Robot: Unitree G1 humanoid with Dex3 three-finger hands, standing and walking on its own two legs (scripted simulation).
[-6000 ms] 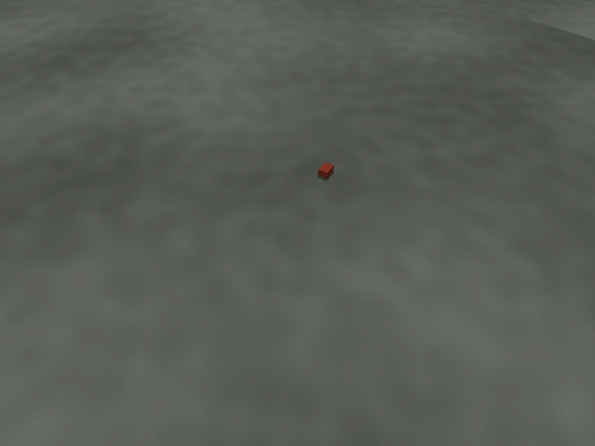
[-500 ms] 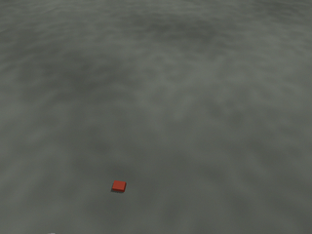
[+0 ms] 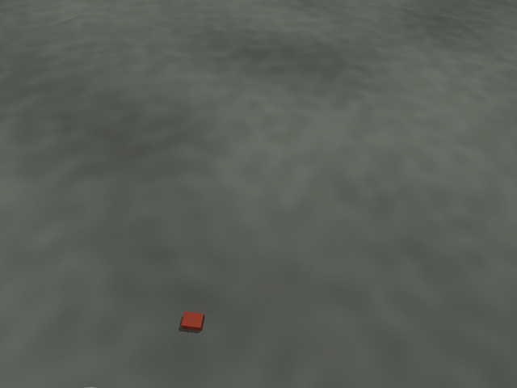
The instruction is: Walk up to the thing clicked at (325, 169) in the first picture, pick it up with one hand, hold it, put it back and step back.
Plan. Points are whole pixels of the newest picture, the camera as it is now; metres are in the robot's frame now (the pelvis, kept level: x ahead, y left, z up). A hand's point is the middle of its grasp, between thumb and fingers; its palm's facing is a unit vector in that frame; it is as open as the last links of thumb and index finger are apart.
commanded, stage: walk up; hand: left
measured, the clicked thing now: (193, 321) +0.48 +0.24 -0.76
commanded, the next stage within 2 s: none
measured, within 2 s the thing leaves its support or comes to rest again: neither
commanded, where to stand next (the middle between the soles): +0.09 +0.02 m, yaw -2 degrees
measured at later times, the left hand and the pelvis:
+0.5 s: hand out of the picture +0.09 +0.25 -0.15, palm faces +0.00 -0.94 -0.34, open 7.4 cm; pelvis +0.00 -0.01 +0.00, yaw +0 degrees
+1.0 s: hand out of the picture +0.08 +0.27 -0.16, palm faces +0.01 -0.94 -0.35, open 7.4 cm; pelvis +0.02 +0.00 -0.01, yaw +1 degrees
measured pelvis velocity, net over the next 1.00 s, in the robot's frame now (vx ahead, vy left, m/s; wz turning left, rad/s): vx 0.02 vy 0.00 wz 0.01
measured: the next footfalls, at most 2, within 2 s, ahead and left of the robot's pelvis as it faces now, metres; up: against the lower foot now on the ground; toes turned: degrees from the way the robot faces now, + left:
right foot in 1.36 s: +0.17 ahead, -0.09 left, +0.00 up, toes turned +0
left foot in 1.70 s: +0.03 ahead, +0.12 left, +0.00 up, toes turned +3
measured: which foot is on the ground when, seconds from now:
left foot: down 0.00-1.00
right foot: down 0.00-1.00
